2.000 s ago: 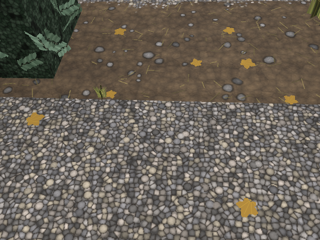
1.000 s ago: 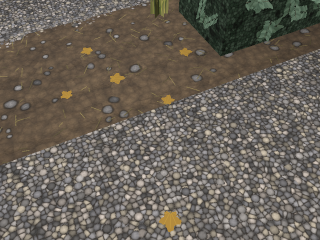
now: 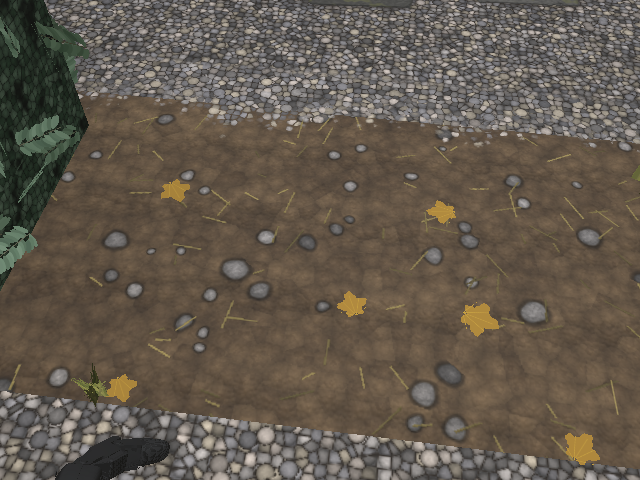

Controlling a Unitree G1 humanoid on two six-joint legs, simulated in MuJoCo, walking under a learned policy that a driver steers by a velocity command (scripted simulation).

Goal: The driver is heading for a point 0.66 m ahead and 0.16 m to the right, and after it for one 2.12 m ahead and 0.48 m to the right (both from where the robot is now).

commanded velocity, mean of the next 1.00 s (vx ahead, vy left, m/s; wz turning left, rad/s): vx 0.50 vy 0.00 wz -0.30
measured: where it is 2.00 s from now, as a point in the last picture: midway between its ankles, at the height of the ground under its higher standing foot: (417, 242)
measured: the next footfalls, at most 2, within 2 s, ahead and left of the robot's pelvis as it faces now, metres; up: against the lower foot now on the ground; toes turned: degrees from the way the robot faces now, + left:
right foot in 0.02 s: +0.18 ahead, -0.11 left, +0.00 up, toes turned +1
left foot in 0.50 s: +0.42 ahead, +0.09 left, +0.00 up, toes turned -7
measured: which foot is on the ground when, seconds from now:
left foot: down 0.00-0.04, up 0.06-0.48, down 0.50-1.00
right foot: up 0.00-0.00, down 0.02-0.52, up 0.54-1.00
